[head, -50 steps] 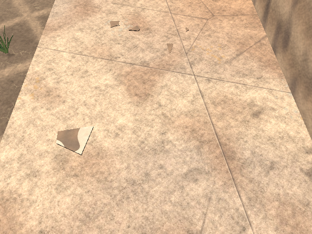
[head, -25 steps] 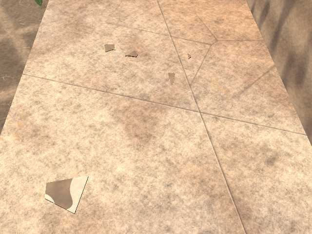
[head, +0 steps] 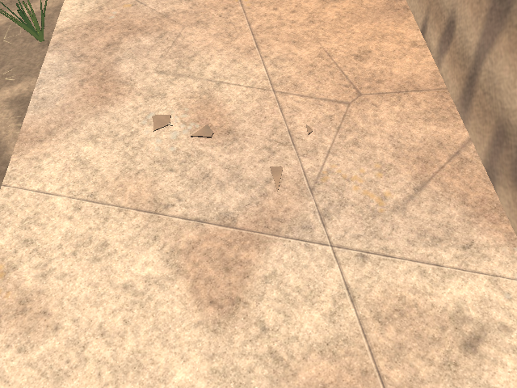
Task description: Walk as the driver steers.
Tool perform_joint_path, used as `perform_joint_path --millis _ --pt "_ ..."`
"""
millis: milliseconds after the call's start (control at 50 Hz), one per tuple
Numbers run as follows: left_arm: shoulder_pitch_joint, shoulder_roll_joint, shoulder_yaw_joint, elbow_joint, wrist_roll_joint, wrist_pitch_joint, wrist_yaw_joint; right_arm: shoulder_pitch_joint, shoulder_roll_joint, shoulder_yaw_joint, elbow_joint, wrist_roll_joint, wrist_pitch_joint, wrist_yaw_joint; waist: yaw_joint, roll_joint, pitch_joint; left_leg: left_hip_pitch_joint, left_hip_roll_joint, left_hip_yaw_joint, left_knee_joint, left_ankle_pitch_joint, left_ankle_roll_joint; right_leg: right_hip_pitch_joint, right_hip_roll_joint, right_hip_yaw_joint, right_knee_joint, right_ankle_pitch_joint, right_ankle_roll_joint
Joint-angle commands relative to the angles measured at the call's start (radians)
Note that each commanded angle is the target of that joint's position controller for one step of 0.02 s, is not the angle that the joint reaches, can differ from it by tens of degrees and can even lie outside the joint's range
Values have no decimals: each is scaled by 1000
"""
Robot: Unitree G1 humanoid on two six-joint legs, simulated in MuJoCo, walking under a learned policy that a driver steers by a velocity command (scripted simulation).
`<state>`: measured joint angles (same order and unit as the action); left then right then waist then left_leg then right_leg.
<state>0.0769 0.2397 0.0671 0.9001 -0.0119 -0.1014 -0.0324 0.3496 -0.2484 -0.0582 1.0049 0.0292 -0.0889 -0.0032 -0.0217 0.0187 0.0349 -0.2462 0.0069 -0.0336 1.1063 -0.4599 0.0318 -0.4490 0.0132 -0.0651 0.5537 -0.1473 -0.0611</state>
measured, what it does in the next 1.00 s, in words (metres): walks ahead: left foot, then right foot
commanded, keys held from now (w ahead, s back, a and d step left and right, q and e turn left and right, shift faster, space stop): w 0.46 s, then no key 0.54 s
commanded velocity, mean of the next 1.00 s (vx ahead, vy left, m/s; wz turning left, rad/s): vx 0.34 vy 0.00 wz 0.00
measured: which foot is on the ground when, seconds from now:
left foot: up 0.00-0.44, down 0.46-1.00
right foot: down 0.00-0.48, up 0.50-0.86, down 0.88-1.00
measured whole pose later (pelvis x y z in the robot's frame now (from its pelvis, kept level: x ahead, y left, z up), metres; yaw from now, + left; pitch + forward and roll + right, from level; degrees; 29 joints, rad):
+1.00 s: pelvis +0.43 +0.05 +0.01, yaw +0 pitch +1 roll +1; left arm 0.12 0.22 0.06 0.99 0.00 -0.01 0.02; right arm 0.17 -0.22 -0.03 1.00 -0.01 -0.03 -0.02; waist -0.02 0.01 0.00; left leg -0.18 -0.02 0.07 0.47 -0.31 0.03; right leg -0.34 -0.04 0.00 0.51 -0.19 0.02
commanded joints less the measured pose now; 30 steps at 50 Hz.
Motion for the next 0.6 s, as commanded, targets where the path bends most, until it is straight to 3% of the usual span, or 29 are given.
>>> perform_joint_path --millis 20,60,100,180,260,340,380,420,440,460,480,500,520,540,560,600 --pt "132 107 21 -2 12 -3 6 -93 -123 -27 -104 2 -41 -7 73 -59 -117 -468 107 -34 162 107 22 447 -299 424 -304 20 -189" --pt "108 77 11 6 23 -10 1 -46 -86 -31 -95 -7 -12 -12 17 -89 -90 -356 144 -43 84 160 22 309 -257 335 -362 64 -178" --pt "135 105 17 23 16 -14 8 -49 -58 -29 -99 -10 7 -16 2 -86 -55 -358 158 -31 8 187 8 254 -251 279 -410 90 -191" --pt "193 142 24 42 12 -9 32 -188 -63 -30 -145 -24 12 -14 27 -64 -10 -454 160 -17 -214 400 -27 281 -232 200 -447 146 -176" --pt "254 149 23 59 1 -2 39 -323 -41 -17 -177 -17 5 2 70 -72 17 -405 113 30 -442 560 -28 307 -196 120 -448 149 -139" --pt "324 158 28 93 -6 14 40 -427 -47 -9 -216 -7 -2 24 104 -77 49 -426 89 37 -549 520 -14 432 -243 122 -399 147 -134" --pt "328 170 34 101 -9 25 44 -436 -63 -10 -231 -5 -8 36 89 -89 50 -414 80 34 -581 451 11 492 -278 133 -356 197 -120" --pt "296 186 40 95 -10 34 47 -358 -101 -25 -218 -5 -14 40 33 -112 3 -283 43 63 -605 385 41 517 -282 124 -264 395 -97" --pt "271 180 37 89 -11 39 47 -237 -132 -44 -181 -10 -15 37 -34 -107 -68 -114 8 94 -625 390 65 497 -244 88 -124 549 -75" --pt "268 148 25 77 -4 41 48 -55 -190 -69 -128 -17 -15 30 -102 -71 -191 161 47 49 -594 415 104 374 -187 44 104 512 -42" --pt "361 54 -4 54 12 29 44 72 -297 -92 -108 -45 -12 22 -83 141 -351 550 313 -342 -603 458 239 15 -49 -2 506 141 30" --pt "386 31 -16 72 4 6 38 77 -257 -76 -100 -37 -7 27 -70 268 -446 645 422 -665 -764 515 330 -170 57 113 718 -438 59" --pt "319 129 10 64 -19 -9 35 5 -191 -53 -115 -30 -9 29 -71 177 -335 541 386 -534 -752 607 283 -241 -3 181 813 -435 48" --pt "254 138 11 49 -27 -13 38 -81 -148 -39 -137 -32 -9 26 -47 113 -235 396 350 -359 -739 762 249 -244 -51 152 804 -375 42" --pt "222 126 14 50 -17 -4 46 -149 -115 -27 -143 -35 -10 30 -13 35 -162 250 299 -236 -758 864 223 -204 -91 127 734 -317 47" --pt "241 102 22 58 -5 30 57 -196 -79 -16 -135 -49 -14 33 43 56 -122 80 246 -129 -809 910 192 -77 -127 123 621 -255 48"
Keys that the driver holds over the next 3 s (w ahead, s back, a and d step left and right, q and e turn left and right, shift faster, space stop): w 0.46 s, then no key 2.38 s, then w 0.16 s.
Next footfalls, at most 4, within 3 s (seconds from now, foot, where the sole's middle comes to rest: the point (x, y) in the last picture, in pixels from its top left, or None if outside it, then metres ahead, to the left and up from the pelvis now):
0.46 left None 0.43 0.15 -0.76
0.88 right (303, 358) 0.53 -0.08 -0.76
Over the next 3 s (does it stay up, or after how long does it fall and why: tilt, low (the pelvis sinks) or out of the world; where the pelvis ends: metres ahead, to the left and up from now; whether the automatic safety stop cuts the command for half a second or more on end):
stays up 0.47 0.04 0.01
